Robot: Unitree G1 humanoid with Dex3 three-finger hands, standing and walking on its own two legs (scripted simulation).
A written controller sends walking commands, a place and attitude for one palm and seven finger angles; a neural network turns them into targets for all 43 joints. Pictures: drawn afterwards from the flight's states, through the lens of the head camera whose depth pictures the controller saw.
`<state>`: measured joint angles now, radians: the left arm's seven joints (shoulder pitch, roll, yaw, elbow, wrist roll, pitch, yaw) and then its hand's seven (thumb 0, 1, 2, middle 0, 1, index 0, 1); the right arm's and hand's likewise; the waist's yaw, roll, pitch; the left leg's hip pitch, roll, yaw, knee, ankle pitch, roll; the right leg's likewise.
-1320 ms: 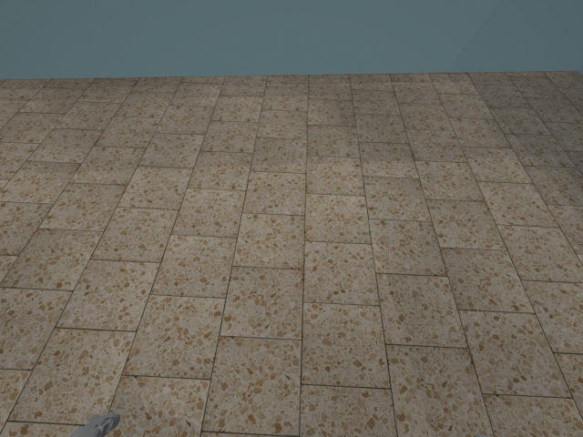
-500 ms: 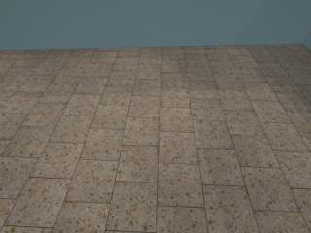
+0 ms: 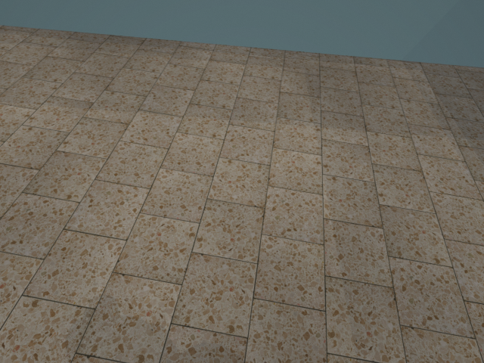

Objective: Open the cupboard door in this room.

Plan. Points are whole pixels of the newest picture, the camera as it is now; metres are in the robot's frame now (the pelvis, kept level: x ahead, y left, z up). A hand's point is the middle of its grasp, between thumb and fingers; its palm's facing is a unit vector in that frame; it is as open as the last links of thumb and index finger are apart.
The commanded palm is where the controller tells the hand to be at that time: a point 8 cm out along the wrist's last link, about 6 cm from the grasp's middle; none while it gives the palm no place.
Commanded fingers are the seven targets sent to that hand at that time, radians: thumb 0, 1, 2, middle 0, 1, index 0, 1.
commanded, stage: turn or walk to find it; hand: left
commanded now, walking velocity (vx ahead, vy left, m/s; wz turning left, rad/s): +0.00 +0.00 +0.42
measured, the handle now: out of the picture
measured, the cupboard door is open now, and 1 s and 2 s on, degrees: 0 0 0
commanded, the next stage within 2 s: none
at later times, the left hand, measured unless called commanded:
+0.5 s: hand out of the picture +0.04 +0.19 -0.14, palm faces +0.18 -0.94 -0.29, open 7.4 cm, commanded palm none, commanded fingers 0.00 0.90 0.90 -0.20 -0.30 -0.20 -0.30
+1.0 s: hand out of the picture -0.14 +0.18 -0.18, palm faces +0.45 -0.87 -0.22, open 7.4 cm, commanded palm none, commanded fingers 0.00 0.90 0.90 -0.20 -0.30 -0.20 -0.30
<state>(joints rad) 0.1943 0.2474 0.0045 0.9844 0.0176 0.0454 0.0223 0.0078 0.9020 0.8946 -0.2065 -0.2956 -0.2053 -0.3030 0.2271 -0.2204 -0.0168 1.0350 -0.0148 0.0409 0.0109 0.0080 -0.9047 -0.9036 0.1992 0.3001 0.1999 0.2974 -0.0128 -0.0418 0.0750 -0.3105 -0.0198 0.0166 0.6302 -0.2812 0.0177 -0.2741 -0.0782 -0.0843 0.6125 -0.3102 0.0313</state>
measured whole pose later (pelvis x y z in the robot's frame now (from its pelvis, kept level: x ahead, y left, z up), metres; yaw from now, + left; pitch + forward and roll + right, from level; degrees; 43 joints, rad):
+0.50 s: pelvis -0.03 -0.03 +0.01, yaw +10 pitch +1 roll +1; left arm 0.17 0.20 0.04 0.91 0.02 0.03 0.03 0.01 0.91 0.89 -0.20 -0.30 -0.20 -0.30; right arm 0.25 -0.23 -0.08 0.96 -0.02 0.05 0.00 0.01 -0.90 -0.90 0.20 0.30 0.20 0.30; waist -0.03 0.04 0.03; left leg -0.39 -0.10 -0.13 0.55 -0.22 0.00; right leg -0.23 0.00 -0.02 0.52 -0.30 0.00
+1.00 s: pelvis -0.05 +0.00 +0.00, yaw +24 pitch +0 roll +0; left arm 0.30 0.24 0.05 0.99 0.02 0.05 0.03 0.01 0.90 0.89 -0.21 -0.30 -0.20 -0.30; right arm 0.13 -0.19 -0.04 0.95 -0.02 0.03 0.01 0.01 -0.91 -0.90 0.20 0.30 0.20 0.30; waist 0.04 -0.07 0.09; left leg -0.26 -0.01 0.07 0.59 -0.34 0.04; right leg -0.34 -0.12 -0.11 0.89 -0.54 0.05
